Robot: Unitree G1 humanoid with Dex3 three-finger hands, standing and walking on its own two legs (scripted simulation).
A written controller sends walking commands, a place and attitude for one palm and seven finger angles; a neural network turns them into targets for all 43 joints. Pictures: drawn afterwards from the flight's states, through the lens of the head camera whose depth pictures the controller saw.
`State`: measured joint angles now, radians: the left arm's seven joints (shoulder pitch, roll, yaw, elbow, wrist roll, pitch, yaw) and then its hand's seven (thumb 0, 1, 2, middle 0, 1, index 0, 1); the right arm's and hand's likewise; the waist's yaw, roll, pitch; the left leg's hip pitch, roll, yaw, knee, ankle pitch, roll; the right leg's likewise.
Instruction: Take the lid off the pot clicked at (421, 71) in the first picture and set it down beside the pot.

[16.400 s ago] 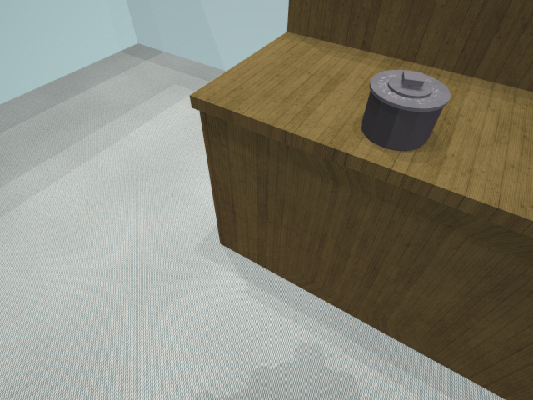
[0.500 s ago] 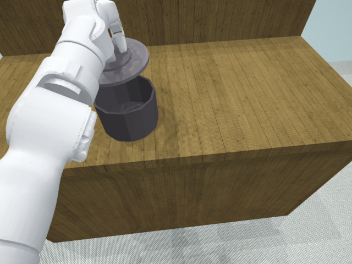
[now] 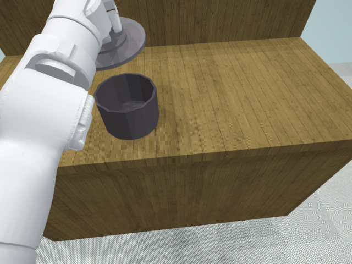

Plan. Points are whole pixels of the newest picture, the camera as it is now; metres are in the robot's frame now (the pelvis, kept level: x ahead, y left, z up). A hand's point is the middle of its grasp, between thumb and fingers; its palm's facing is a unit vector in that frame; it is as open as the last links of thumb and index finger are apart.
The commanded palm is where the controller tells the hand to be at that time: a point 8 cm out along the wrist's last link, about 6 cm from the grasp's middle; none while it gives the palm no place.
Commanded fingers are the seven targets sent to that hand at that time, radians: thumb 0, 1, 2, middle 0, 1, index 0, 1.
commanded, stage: lift the lid straight up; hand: left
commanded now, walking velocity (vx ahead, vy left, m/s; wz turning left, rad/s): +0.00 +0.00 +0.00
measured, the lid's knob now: (100, 30) +0.52 +0.12 +0.28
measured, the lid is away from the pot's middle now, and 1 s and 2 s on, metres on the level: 0.02 0.11 0.22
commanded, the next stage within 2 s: move the lid sideways beside the pot in 0.16 s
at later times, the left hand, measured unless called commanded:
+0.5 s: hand (88, 28) +0.51 +0.13 +0.29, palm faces -0.22 -0.14 -0.97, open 6.1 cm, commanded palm +0.50 +0.14 +0.35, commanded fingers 0.00 0.73 0.91 -0.69 -1.12 -0.89 -1.16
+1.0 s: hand (51, 34) +0.49 +0.20 +0.29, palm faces -0.21 -0.14 -0.97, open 6.1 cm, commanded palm +0.50 +0.20 +0.35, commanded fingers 0.00 0.73 0.91 -0.69 -1.12 -0.89 -1.16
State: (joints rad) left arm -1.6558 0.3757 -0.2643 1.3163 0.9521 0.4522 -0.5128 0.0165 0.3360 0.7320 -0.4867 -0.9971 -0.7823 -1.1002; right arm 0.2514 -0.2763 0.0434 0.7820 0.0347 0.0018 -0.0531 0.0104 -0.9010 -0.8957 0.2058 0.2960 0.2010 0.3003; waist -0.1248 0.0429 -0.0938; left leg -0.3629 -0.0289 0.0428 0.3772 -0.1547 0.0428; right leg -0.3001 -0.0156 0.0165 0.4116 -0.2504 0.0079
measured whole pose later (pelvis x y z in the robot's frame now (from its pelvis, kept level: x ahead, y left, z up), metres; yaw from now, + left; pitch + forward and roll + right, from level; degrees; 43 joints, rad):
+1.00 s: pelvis +0.00 +0.00 +0.00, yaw +1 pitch +8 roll +0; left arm -1.54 0.55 -0.27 1.18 1.01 0.34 -0.56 0.01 0.34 0.73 -0.49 -1.00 -0.79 -1.11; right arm 0.23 -0.28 0.03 0.73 0.05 0.07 -0.05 0.01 -0.90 -0.90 0.21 0.30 0.20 0.30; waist -0.11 0.02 -0.08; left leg -0.38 -0.03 0.02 0.41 -0.17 0.04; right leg -0.29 -0.01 0.00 0.41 -0.25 0.01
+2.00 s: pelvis +0.00 +0.01 +0.00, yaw +1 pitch +8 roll -1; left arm -1.50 0.77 -0.23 1.21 1.04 0.27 -0.58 0.01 0.34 0.73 -0.49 -1.00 -0.79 -1.11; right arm 0.23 -0.29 0.05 0.73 0.08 0.11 -0.06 0.01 -0.90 -0.90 0.21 0.30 0.20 0.30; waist -0.11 0.03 -0.06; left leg -0.40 -0.02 0.01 0.43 -0.17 0.05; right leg -0.29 -0.01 -0.01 0.38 -0.24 0.01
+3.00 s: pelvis +0.01 +0.01 +0.00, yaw +0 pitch +11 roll -1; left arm -1.51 0.83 -0.18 1.33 1.05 0.30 -0.57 0.01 0.35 0.73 -0.48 -1.00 -0.79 -1.11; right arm 0.30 -0.30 0.03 0.76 0.07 0.09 -0.06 0.01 -0.90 -0.90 0.21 0.30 0.20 0.30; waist -0.14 0.02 -0.06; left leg -0.43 -0.01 0.02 0.46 -0.21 0.05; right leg -0.31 0.00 0.00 0.37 -0.25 0.02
